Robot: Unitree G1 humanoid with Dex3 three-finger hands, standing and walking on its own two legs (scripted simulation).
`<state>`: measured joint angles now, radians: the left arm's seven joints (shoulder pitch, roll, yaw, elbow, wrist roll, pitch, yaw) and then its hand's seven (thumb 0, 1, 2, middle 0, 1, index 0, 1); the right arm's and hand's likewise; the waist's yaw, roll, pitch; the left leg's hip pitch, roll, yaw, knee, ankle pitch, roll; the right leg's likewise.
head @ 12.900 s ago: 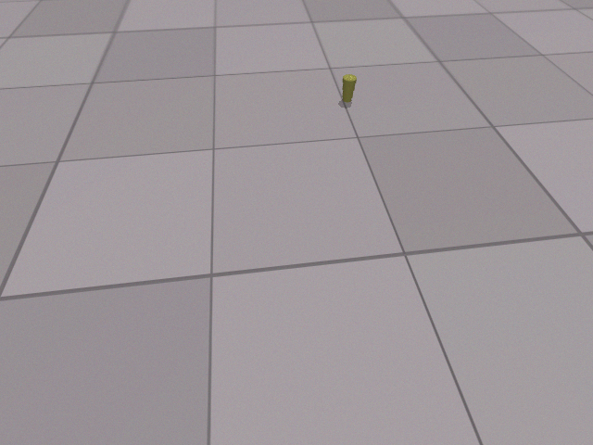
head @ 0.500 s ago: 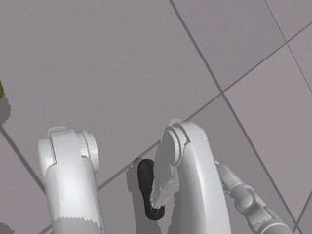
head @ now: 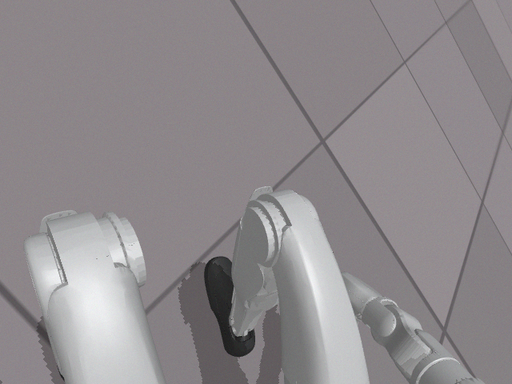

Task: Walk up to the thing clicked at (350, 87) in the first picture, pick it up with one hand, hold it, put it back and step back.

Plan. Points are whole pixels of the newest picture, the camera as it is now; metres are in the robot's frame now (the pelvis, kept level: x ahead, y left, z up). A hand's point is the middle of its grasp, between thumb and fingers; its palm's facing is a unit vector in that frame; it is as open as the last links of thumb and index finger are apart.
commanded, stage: close in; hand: left
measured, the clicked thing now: out of the picture +0.44 +0.36 -0.20
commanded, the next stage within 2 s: rest palm in 0.04 s
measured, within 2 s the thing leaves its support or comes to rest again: leaves its support in 1.00 s
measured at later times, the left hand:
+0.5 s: hand out of the picture +0.40 +0.35 -0.18, palm faces +0.58 -0.82 -0.03, open 13.0 cm
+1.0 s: hand out of the picture +0.42 +0.35 -0.18, palm faces +0.59 -0.81 -0.02, open 10.3 cm
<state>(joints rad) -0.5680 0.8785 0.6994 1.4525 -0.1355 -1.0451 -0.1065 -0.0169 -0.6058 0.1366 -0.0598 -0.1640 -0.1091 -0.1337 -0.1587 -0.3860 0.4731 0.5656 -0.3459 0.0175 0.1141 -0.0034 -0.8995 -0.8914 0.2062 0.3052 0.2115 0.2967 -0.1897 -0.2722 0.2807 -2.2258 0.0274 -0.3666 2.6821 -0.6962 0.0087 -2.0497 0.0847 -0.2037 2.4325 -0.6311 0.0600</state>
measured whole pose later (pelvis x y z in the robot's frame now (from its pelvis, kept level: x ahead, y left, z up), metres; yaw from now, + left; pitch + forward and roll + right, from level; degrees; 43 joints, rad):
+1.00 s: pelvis +0.00 +0.00 +0.00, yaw -2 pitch +11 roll -18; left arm -0.66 0.95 0.66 1.51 -0.09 -1.07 0.04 0.00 -0.19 0.73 -0.67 -0.82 -0.65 -0.88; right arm -0.19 -0.38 0.54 0.53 -0.36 0.09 0.12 -0.01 -0.87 -0.89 0.20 0.30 0.21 0.30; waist -0.23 -0.30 0.33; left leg -2.22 0.04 -0.41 2.68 -0.72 -0.01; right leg -2.05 0.10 -0.23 2.41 -0.62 0.08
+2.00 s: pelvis +0.02 -0.02 +0.05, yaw +6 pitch +27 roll -10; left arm -0.57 0.60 0.60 0.94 -0.17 -0.65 -0.12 -0.06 -0.55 0.99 -0.76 -1.10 -0.73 -1.20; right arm 0.02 -0.31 0.17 0.61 -0.12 0.08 0.08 0.00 -0.88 -0.89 0.20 0.30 0.21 0.30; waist -0.11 -0.07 -0.01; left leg -2.26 0.03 -0.21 2.45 -0.68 -0.02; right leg -2.15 0.01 -0.10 2.34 -0.67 0.05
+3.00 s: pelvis +0.04 -0.02 +0.22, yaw +12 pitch +31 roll -5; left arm -0.27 0.32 0.45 0.33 -0.21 -0.29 -0.06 -0.06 -0.56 1.01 -0.75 -1.11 -0.74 -1.20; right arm 0.09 -0.25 -0.01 0.59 0.03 0.02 -0.03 0.00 -0.90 -0.89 0.20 0.30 0.21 0.30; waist -0.03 0.01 -0.16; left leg -1.77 0.06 -0.09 1.88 -0.66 -0.02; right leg -1.71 -0.02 -0.06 1.83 -0.67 0.02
